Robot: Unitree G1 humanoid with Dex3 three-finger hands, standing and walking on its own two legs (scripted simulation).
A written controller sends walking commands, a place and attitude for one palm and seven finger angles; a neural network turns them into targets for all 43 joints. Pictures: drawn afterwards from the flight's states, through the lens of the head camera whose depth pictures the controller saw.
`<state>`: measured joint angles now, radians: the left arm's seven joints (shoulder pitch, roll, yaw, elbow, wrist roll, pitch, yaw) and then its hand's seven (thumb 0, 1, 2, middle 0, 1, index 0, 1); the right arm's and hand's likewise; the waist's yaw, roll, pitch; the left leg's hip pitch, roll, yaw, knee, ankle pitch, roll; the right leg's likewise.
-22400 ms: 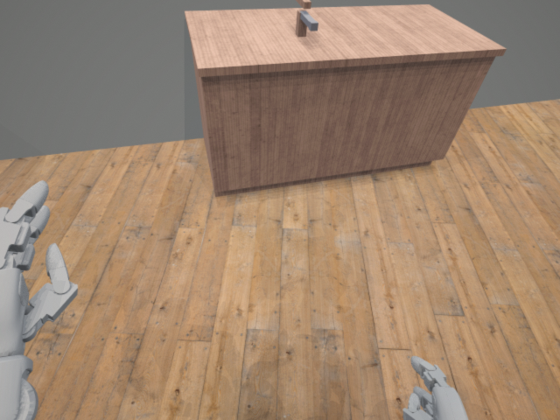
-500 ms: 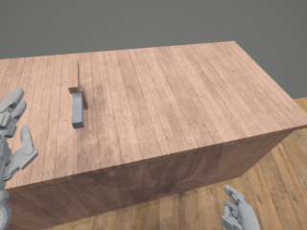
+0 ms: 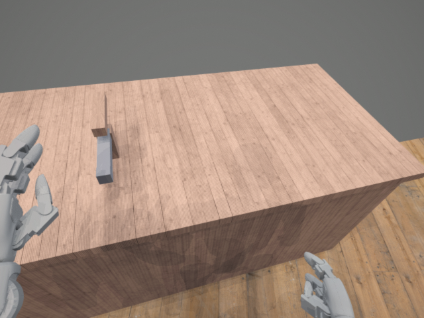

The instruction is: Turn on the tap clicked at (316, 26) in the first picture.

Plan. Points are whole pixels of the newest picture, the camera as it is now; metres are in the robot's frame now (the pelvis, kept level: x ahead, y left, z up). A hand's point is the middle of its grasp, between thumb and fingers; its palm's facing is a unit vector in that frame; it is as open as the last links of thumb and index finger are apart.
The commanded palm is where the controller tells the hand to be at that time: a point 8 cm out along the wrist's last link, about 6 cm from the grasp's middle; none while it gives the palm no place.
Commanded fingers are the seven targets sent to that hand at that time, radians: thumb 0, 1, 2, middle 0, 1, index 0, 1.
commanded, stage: shuffle to correct the standing spot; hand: left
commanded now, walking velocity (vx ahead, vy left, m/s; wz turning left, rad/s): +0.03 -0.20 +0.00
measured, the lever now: (104, 175) +0.38 +0.27 +0.03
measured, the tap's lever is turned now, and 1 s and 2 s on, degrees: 0 0 0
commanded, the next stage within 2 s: come to a stop and stand still in 0.38 s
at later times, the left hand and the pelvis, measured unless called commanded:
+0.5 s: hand (107, 196) +0.24 +0.18 +0.16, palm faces +0.27 -0.90 -0.34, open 7.4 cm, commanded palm +0.19 +0.23 +0.17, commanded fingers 0.00 0.90 0.90 -0.20 -0.30 -0.20 -0.30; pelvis +0.01 -0.05 +0.00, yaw -3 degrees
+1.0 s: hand (86, 204) +0.23 +0.21 +0.15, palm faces +0.33 -0.85 -0.40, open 7.4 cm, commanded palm +0.18 +0.24 +0.17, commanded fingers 0.00 0.90 0.90 -0.20 -0.30 -0.20 -0.30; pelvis +0.01 -0.03 +0.00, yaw -1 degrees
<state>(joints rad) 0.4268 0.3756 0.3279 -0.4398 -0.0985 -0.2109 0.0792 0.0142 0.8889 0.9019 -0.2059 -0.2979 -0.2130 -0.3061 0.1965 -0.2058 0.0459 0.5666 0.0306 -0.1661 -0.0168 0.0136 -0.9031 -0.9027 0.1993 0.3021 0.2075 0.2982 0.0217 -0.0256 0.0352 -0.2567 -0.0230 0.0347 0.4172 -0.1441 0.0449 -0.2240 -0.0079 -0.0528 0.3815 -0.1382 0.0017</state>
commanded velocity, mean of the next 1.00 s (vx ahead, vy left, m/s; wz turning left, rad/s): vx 0.01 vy -0.07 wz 0.00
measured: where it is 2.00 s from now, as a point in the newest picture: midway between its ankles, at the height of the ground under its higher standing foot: outside the picture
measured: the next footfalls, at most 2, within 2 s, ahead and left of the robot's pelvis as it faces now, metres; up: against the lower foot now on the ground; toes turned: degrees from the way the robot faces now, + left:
none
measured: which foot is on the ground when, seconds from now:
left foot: down 0.00-1.00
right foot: down 0.00-1.00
